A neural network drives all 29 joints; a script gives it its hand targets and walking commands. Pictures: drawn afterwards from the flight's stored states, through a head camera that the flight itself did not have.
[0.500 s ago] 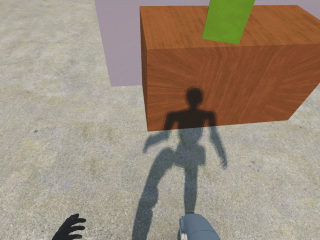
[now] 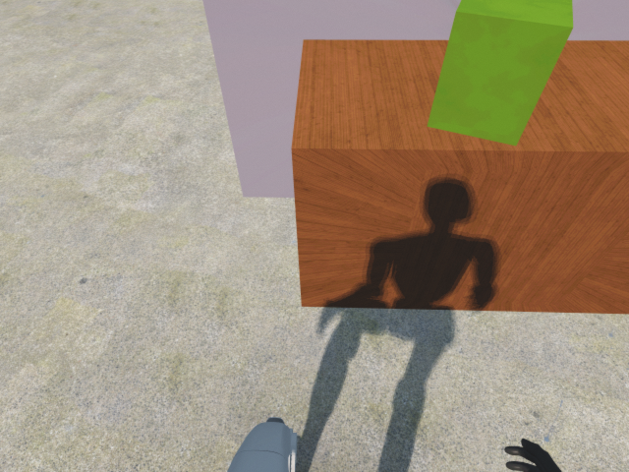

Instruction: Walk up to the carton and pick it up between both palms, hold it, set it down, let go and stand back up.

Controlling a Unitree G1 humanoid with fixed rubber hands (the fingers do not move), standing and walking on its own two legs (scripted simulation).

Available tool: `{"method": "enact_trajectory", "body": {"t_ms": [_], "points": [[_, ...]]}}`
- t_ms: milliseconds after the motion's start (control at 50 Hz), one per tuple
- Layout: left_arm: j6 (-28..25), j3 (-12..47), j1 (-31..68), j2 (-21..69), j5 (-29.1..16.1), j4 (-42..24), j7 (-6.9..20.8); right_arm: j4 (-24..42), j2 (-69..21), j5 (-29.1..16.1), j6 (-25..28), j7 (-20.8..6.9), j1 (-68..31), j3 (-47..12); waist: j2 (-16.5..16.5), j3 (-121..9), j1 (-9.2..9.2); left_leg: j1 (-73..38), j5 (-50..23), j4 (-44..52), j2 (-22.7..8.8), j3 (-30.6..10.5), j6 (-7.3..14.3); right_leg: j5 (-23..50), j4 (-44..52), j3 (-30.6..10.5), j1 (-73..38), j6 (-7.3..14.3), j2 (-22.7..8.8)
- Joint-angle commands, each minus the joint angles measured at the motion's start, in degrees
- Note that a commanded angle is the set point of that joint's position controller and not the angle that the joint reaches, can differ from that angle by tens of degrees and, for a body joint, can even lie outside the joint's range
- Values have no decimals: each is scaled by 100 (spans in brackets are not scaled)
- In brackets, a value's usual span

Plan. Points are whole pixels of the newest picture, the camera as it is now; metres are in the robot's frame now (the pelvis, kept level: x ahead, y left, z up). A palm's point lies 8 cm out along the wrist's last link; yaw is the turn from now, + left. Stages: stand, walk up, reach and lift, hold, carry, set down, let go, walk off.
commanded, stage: walk up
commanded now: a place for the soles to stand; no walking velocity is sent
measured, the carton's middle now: (494, 62) +0.93 -0.29 +0.07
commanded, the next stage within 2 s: none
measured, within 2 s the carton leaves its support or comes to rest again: neither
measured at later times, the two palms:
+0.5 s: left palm (248, 318) +0.34 +0.17 -0.09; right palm (627, 442) +0.21 -0.37 -0.10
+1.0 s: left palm (308, 296) +0.42 +0.08 -0.14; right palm (622, 283) +0.46 -0.45 -0.08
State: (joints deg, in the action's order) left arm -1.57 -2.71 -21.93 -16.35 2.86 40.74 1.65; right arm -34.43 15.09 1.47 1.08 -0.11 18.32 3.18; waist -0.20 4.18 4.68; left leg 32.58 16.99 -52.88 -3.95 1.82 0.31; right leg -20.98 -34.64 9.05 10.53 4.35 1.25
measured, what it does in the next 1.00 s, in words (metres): walks ahead: left foot, then right foot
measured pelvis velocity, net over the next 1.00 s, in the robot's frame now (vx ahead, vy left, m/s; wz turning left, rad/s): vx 0.36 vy -0.19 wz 0.05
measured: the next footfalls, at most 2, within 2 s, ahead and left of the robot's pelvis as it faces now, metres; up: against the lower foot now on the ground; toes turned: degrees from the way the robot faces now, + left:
left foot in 0.12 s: +0.22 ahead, +0.11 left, +0.00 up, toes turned +5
right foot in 0.52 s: +0.35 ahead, -0.26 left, +0.00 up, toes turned -5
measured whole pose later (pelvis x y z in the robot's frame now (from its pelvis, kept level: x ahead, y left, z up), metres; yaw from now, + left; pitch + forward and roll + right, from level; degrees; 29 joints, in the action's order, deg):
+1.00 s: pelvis +0.36 -0.19 -0.01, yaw +3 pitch -4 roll +1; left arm 5.5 -2.1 -18.6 -19.0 3.4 38.3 3.3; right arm -34.7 12.8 3.7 2.6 4.3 21.4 2.5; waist 6.7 5.4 1.0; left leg 17.9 18.8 -40.8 -2.8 4.1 -0.1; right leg -26.5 -70.9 2.3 29.0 -1.7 -3.8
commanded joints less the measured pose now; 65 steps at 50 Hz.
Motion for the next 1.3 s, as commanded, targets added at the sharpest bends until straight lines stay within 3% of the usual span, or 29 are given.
{"method": "enact_trajectory", "body": {"t_ms": [0,80,100,120,140,180,240,420,460,480,500,520,540,640,700,740,780,800,820,840,860,980,1080,1140,1160,1180,1200,1220,1280], "points": [[-65,-184,44,-929,-20,-456,27,498,328,7,203,13,-45,161,484,68,-65,-829,-565,1104,142,290,138,1445,1440,-1200,510,607,-1531],[58,-22,19,-809,-8,-515,81,331,662,106,258,199,1304,394,-191,-422,-867,-3439,-521,1874,261,-110,503,1279,-771,-500,1680,53,-1040],[63,86,-215,-532,46,-685,97,287,1140,269,258,289,1933,507,-1052,-996,-1192,-4250,1045,2460,-1202,-2267,1101,537,-2828,-90,2423,-270,-587],[172,-31,-353,-752,25,-852,109,377,1522,255,186,385,1873,577,-1135,-1027,-1090,-4264,2309,3497,-2404,-5002,1861,-1418,-3927,-339,3217,-510,-59],[353,-141,93,-1129,133,-908,99,287,1478,124,99,470,1628,575,-455,-652,-1072,-3487,3531,3892,-2517,-5262,2088,-1301,-4470,-880,3328,-408,-449],[452,-141,605,-959,102,-1067,148,341,1210,133,154,517,992,420,-118,315,-935,-2449,2833,3863,-2039,-3847,1713,-627,-4686,-1069,3643,-512,-635],[421,-133,39,-652,22,-872,272,270,1004,172,318,404,223,280,-506,287,-444,-1401,1562,3780,-1376,-2086,1347,-137,-3781,-1234,2675,-622,-852],[215,-199,645,-361,-70,-981,448,17,1332,203,380,259,349,430,-832,2,-516,-866,1532,3326,-1148,-845,1134,638,-901,-577,1044,-434,-837],[121,-313,8,-505,-59,-835,391,89,1251,222,279,226,151,397,-388,-172,-118,-285,1758,2590,-979,-567,910,845,-384,-255,-264,-325,-556],[69,-399,-420,-697,-54,-690,327,78,973,230,216,203,348,307,247,-322,37,-30,1732,1649,-630,-311,716,532,-233,-209,-899,-275,-369],[11,-513,-871,-1096,-33,-593,246,126,511,211,176,161,721,139,1372,-621,259,214,1446,-85,-96,213,390,-354,217,-961,-1399,-58,-800],[-21,-527,-813,-1619,-5,-798,163,456,263,78,154,143,750,45,2343,-663,314,1117,2219,-1439,567,108,54,-1808,1514,-3683,-1155,622,-2162],[64,-561,-381,-1753,-150,-831,87,560,621,24,52,217,478,165,1710,-376,258,1193,2199,-2087,347,-458,119,-2985,2320,-4661,-543,1173,-2638],[96,-230,459,-1016,-76,-782,-48,366,695,-20,72,157,604,253,1024,285,-228,367,1066,-1511,-65,-430,35,-1323,1779,-2576,925,997,-2030],[93,-178,640,-1001,-50,-730,-38,434,492,-73,118,119,507,218,1089,289,-267,-293,992,-196,-47,-118,17,-267,1619,-2029,1179,1086,-2016],[140,-121,724,-989,-28,-716,-16,404,385,-76,209,132,639,220,789,26,-409,-1262,257,878,147,190,119,566,1057,-1443,1360,912,-1797],[216,-22,747,-852,-19,-679,43,240,483,8,281,195,1305,330,287,-479,-726,-2986,-717,1704,427,253,244,-48,-46,-898,2076,468,-1362],[245,55,583,-645,-2,-688,80,227,735,94,283,268,1582,432,-241,-632,-900,-3674,-107,1979,96,-506,412,-441,-961,-595,2587,163,-1068],[259,158,455,-293,5,-895,129,325,1260,264,279,363,1812,525,-1468,-747,-1058,-3891,1896,3112,-1535,-3259,955,-1186,-2711,-165,3387,-250,-487],[449,-18,541,-797,64,-977,98,333,1556,231,168,470,1705,581,-874,-438,-1053,-3147,3362,3940,-2424,-4947,1569,-1730,-3587,-749,3554,-391,-474],[602,-98,759,-1012,111,-1037,112,330,1455,191,115,543,1431,549,-354,141,-964,-2604,3795,4086,-2473,-4972,1770,-1426,-4009,-1027,3709,-472,-699],[515,-69,395,-580,-1,-885,253,265,1049,212,322,442,328,300,-966,174,-478,-1896,-47,3339,-1307,-1623,1371,-185,-3137,-1148,2771,-693,-952],[376,-67,773,-324,-78,-1053,368,204,1285,228,319,388,391,435,-1022,-180,-542,-1529,-590,2745,-1102,-758,1154,278,-1150,-550,1440,-493,-827],[252,-250,-59,-534,1,-781,345,269,1133,214,177,358,278,383,-136,-487,-20,-579,-106,1751,-780,-418,767,1032,-125,-64,-589,-287,-353],[206,-382,-521,-848,15,-592,293,250,740,200,122,339,583,245,765,-728,188,-244,149,570,-302,-35,479,830,94,-168,-1287,-167,-294],[154,-480,-742,-1351,67,-638,235,434,282,124,101,316,797,52,2083,-994,391,522,1520,-976,290,265,114,261,647,-1963,-1560,311,-1515],[227,-483,-325,-1670,-76,-858,174,593,511,-58,1,400,592,185,2053,-1011,446,817,2659,-1681,639,-115,18,-1050,1748,-3629,-966,1160,-2364],[273,-424,57,-1545,-178,-896,118,645,691,-45,-66,444,268,224,1556,-501,370,854,2345,-2279,383,-536,55,-1700,1998,-3875,-373,1347,-2542],[292,-253,434,-1212,-97,-848,-32,423,680,-27,-2,402,540,243,1103,124,-20,705,1496,-2131,95,-519,71,-475,1475,-2811,331,1230,-2235]]}}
